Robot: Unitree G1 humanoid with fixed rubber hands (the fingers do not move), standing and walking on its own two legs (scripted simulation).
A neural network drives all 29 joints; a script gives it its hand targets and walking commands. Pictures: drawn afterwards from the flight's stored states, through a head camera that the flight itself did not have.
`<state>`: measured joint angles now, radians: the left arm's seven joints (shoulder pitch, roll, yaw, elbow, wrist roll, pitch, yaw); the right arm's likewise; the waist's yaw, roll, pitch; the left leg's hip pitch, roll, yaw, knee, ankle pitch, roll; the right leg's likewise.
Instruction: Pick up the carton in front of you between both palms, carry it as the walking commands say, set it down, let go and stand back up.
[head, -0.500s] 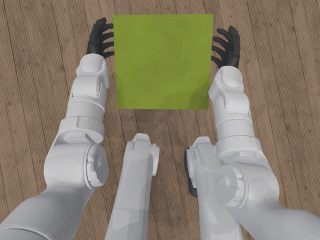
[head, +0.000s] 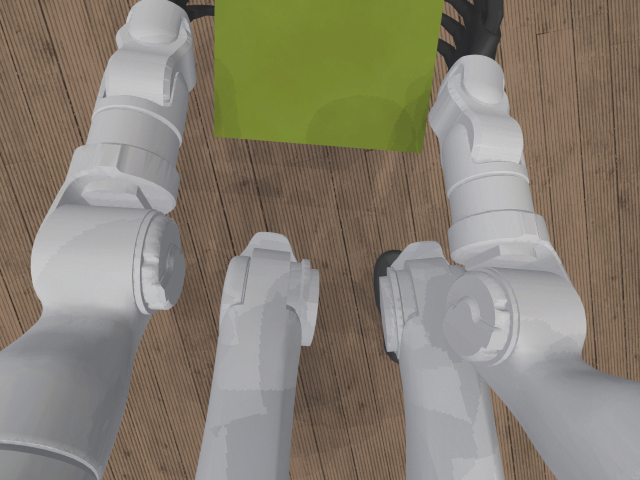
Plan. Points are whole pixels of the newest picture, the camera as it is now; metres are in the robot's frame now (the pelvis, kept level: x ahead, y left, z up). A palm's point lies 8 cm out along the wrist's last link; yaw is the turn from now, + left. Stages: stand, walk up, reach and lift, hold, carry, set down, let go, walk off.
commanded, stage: set down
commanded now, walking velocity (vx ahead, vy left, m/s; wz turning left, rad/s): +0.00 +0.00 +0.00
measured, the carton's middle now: (323, 58) +0.53 +0.06 -0.25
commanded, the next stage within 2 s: none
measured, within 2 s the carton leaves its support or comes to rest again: rests again in 0.34 s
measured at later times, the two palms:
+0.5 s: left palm (177, 6) +0.53 +0.21 -0.16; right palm (477, 50) +0.53 -0.09 -0.15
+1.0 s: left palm (173, 12) +0.53 +0.22 -0.18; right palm (473, 50) +0.53 -0.10 -0.17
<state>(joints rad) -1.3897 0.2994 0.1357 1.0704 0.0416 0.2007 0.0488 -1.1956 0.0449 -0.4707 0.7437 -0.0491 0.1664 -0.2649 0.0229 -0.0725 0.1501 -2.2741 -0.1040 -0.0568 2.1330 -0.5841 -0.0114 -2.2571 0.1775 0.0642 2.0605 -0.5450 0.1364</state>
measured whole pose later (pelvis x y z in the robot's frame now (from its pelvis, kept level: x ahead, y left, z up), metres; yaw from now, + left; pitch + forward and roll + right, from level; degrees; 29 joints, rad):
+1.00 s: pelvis +0.00 -0.01 -0.01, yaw +0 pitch +40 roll -4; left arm -1.44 0.33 0.28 1.15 0.14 0.10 -0.11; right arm -1.28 -0.04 -0.53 0.92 -0.11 0.07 -0.09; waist 0.03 -0.10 0.21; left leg -2.28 -0.05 -0.04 2.19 -0.61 0.00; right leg -2.27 0.16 0.03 2.12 -0.56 0.11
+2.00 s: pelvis +0.01 +0.00 +0.13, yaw +2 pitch +45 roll -5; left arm -1.18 0.49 0.18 0.93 -0.05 0.15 -0.11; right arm -0.98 -0.06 -0.27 0.62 0.07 0.17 -0.20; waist -0.03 -0.04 -0.01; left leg -1.98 -0.04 -0.05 1.69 -0.50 0.02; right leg -1.95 0.07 0.02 1.63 -0.48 0.06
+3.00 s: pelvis +0.12 -0.01 +0.36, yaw +6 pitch +21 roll +0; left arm -0.11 0.24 0.14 0.61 0.01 -0.02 -0.05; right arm 0.00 -0.15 -0.06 0.49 0.01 0.00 0.03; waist -0.05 -0.04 -0.09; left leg -0.70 -0.03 -0.06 0.64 -0.30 0.00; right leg -0.70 0.03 0.05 0.64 -0.31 0.00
